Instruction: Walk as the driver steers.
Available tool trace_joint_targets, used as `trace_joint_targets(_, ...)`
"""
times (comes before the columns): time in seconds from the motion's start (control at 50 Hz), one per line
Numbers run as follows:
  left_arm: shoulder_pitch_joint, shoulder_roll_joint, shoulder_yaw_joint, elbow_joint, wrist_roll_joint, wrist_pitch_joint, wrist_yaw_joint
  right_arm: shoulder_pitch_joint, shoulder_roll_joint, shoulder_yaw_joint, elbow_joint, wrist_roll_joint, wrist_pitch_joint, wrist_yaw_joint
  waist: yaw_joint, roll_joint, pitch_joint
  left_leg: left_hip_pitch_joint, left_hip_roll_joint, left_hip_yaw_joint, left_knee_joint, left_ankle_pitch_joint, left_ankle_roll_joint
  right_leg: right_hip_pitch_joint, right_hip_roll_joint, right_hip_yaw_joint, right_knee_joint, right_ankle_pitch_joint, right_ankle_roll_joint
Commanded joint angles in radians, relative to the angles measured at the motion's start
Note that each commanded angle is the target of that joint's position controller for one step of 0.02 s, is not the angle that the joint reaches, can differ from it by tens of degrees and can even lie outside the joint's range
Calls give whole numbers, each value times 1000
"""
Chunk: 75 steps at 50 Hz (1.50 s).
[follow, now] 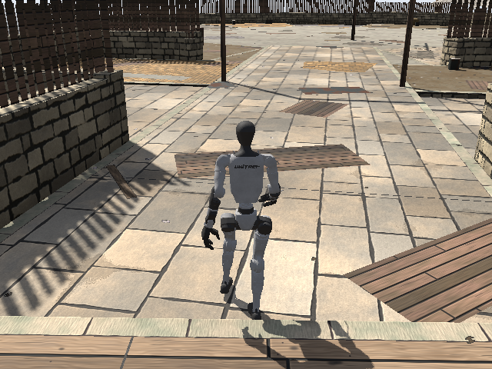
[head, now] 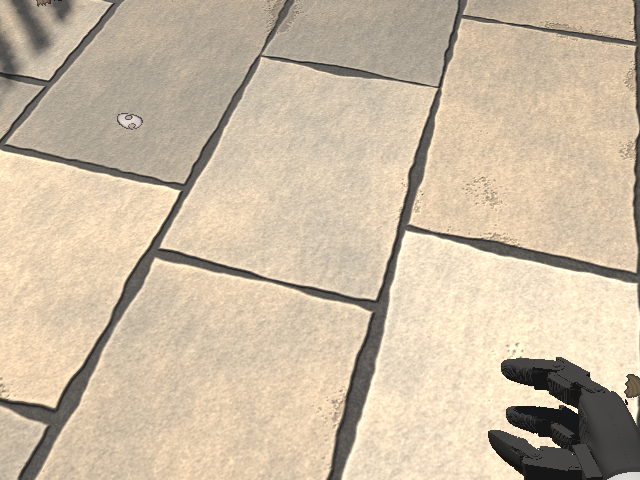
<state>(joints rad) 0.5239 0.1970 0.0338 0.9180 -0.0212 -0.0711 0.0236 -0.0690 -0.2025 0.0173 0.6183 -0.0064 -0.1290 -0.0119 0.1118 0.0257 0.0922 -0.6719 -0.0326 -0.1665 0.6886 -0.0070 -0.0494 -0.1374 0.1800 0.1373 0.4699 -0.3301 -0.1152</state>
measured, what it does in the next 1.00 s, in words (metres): walks ahead: left foot, then right foot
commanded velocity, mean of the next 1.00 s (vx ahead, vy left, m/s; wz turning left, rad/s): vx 0.08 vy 0.00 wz -0.18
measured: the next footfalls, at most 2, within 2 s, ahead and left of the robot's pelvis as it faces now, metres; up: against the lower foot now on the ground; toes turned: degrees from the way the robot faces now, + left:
left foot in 0.06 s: +0.29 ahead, +0.10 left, +0.00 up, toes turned -15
right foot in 0.42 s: +0.21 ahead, -0.16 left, +0.00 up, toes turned -26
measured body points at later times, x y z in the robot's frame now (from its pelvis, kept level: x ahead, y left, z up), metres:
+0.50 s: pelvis +0.17 -0.04 -0.01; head +0.19 -0.09 +0.44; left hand +0.45 +0.14 -0.07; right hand +0.18 -0.37 -0.12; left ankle +0.23 +0.11 -0.68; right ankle +0.17 -0.14 -0.73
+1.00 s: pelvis +0.21 -0.02 -0.01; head +0.27 +0.00 +0.44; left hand +0.42 +0.24 -0.12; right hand +0.33 -0.33 -0.08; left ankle +0.22 +0.07 -0.73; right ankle +0.16 -0.15 -0.68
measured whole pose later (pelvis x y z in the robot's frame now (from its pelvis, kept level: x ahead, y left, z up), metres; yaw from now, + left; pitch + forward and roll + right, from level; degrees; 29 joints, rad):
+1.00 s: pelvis +0.21 -0.02 -0.01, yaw -6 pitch +3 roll -1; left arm 0.09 0.31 0.10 0.70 0.01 0.03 0.03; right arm 0.19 -0.31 -0.10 0.62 0.00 0.05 0.01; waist -0.01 -0.04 0.06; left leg -0.35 -0.01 0.03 0.64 -0.35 0.06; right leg -0.45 -0.08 -0.08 0.99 -0.54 0.06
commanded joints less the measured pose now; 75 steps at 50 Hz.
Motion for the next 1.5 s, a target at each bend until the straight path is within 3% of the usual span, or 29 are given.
trace_joint_targets(0.02, -90, 220, 68, -94, -34, 3, 31, 118, -121, -68, -71, 15, 22, -14, -148, -88, -185, 643, -137, 114, -209, 216, -15, -360, -90, 203, 44, 705, 75)
trace_joint_targets(0.06, -195, 167, 64, -152, -35, 19, 31, 340, -154, -91, -37, -17, 41, -31, -284, -85, -319, 913, 25, -4, -273, 400, 70, -420, -15, 171, 430, 464, 169)
trace_joint_targets(0.08, -144, 74, 37, -187, 10, 34, 26, 440, -185, -84, -18, -25, 59, -39, -269, 83, -449, 1049, 316, -215, -139, 914, 184, -483, 58, 35, 743, -362, 170)
trace_joint_targets(0.1, 68, 103, 24, -221, -11, 41, 9, 408, -146, -61, -18, -45, 57, -19, -146, 234, -635, 1087, 568, -504, -121, 941, 376, -496, -21, 120, 969, -470, 175)
trace_joint_targets(0.14, -13, 190, 45, -223, -15, 93, 6, 195, -81, -67, -60, 2, 71, -17, -123, 103, -417, 861, 439, -384, -230, 331, 386, -632, -167, 3, 1030, -273, 211)
trace_joint_targets(0.16, -83, 212, 62, -235, -12, 112, 17, 147, -70, -61, -66, 4, 87, -22, -109, 29, -315, 701, 366, -287, -286, 174, 330, -602, -193, -28, 984, -210, 221)
trace_joint_targets(0.2, -140, 177, 62, -268, -14, 132, 19, 84, -107, -76, -49, -11, 103, -20, -67, 48, -145, 416, 287, -111, -358, 199, 280, -499, -223, -66, 786, -172, 225)
trace_joint_targets(0.26, -185, 121, 41, -304, -1, 111, 3, 86, -181, -111, -22, -5, 99, -26, -67, 68, -204, 358, 284, 29, -380, 342, 274, -352, -248, -113, 548, -31, 197)
trace_joint_targets(0.4, -249, 226, 85, -335, 8, 132, -32, 93, -205, -137, 13, 31, 107, -19, -54, 63, -221, 340, 293, 202, -252, -133, 144, -95, -198, -182, 171, 170, 82)
trace_joint_targets(0.42, -221, 243, 93, -333, 21, 128, -24, 146, -176, -130, 34, 27, 110, -13, -52, -18, -198, 234, 246, 232, -122, -237, 93, 14, -195, -127, 84, 213, 42)
trace_joint_targets(0.44, -205, 362, 115, -362, 32, 118, -7, 212, -126, -112, 24, -6, 118, 1, -83, -370, -167, -4, 104, 345, 250, -561, -12, 131, -465, 243, -57, 529, -76)
trace_joint_targets(0.46, -239, 386, 105, -406, 67, 103, -9, 163, -164, -117, -5, -6, 120, -4, -47, -374, -242, -81, 37, 184, 466, -655, -14, 63, -592, 398, -123, 538, -232)
trace_joint_targets(0.5, -301, 263, 64, -380, 61, 80, -14, 169, -206, -128, 27, 25, 135, -14, -74, -177, -228, -47, 85, 131, 525, -518, 17, -3, -490, 207, -107, 420, -148)
trace_joint_targets(0.56, -398, 144, 16, -347, 57, 67, -8, 276, -168, -117, 102, 21, 157, -12, -132, -146, -232, 149, 98, 116, 467, -367, -21, -107, -405, -1, -97, 458, -81)
trace_joint_targets(0.66, -389, 217, 51, -321, 52, 82, 26, 221, -188, -114, 45, 35, 163, -9, -83, -132, -184, 102, 98, 132, 311, -383, -43, 14, -486, -13, -101, 488, -128)
trace_joint_targets(0.74, -387, 203, 63, -306, 44, 93, 34, 220, -167, -111, 6, 35, 179, -3, -73, -128, -163, 84, 129, 156, 280, -427, -42, 56, -537, -28, -110, 514, -146)
trace_joint_targets(0.9, -448, 222, 94, -290, 2, 95, 19, 283, -150, -129, -37, 42, 199, 37, -135, -150, -192, 327, 71, 283, -86, -279, 59, 37, -524, -227, 32, 541, -21)
trace_joint_targets(0.92, -412, 203, 94, -269, -2, 94, 12, 323, -174, -144, -27, 36, 200, 26, -150, -99, -194, 432, 46, 257, -193, -149, 97, -27, -480, -280, 128, 442, 43)
trace_joint_targets(0.94, -405, 169, 89, -279, 20, 91, 5, 382, -287, -181, -27, 33, 195, 5, -158, 113, -199, 613, 174, 15, -277, 230, 180, -243, -369, -358, 386, 179, 135)
trace_joint_targets(0.96, -512, 128, 69, -365, 53, 82, 2, 397, -412, -203, -49, -1, 177, 3, -159, 366, -226, 739, 398, -398, -289, 558, 399, -580, -184, -279, 653, -350, 216)
trace_joint_targets(0.98, -574, 171, 79, -358, 52, 76, 2, 406, -356, -189, -57, -22, 150, 16, -220, 173, -304, 766, 417, -371, -309, 484, 449, -631, -180, -100, 796, -382, 206)
trace_joint_targets(1.02, -554, 177, 84, -337, 29, 70, 12, 307, -315, -174, -50, 14, 129, 4, -147, 46, -214, 702, 300, -225, -305, 342, 340, -662, -201, -50, 768, -197, 173)
trace_joint_targets(1.06, -518, 198, 93, -321, 37, 71, 22, 229, -266, -153, -70, 46, 147, -18, -104, 62, -196, 628, 247, -180, -310, 321, 289, -601, -200, -41, 707, -82, 178)
trace_joint_targets(1.16, -512, 165, 80, -304, 23, 63, 13, 247, -291, -161, -72, 38, 159, -37, -110, 68, -211, 619, 187, -209, -296, 255, 267, -537, -133, -24, 502, 16, 210)
trace_joint_targets(1.3, -453, 148, 53, -259, 15, 73, -21, 200, -149, -83, -34, -17, 153, -18, -132, 118, -216, 485, 201, -109, -269, 243, 247, -245, -228, -87, 291, 61, 193)
trace_joint_targets(1.34, -457, 171, 57, -267, 7, 70, -28, 187, -172, -82, -18, -23, 144, -6, -134, 129, -161, 457, 209, -107, -270, 197, 250, -193, -215, -115, 212, 51, 167)
trace_joint_targets(1.4, -453, 237, 71, -295, 3, 58, -33, 215, -249, -109, 1, 1, 142, -17, -127, 83, -108, 506, 181, -98, -216, 119, 208, -181, -197, -106, 28, 284, 110)
trace_joint_targets(1.44, -429, 317, 96, -293, -1, 52, -35, 259, -233, -116, -15, -22, 132, -26, -181, -123, -156, 475, 24, 42, -77, -82, 117, -137, -283, 85, 48, 636, 6)
trace_joint_targets(1.5, -253, 290, 96, -267, 14, 47, -26, 101, -170, -110, -72, -5, 137, -31, -58, -276, -186, 157, -110, 82, 306, -678, 22, 60, -486, 488, -119, 637, -216)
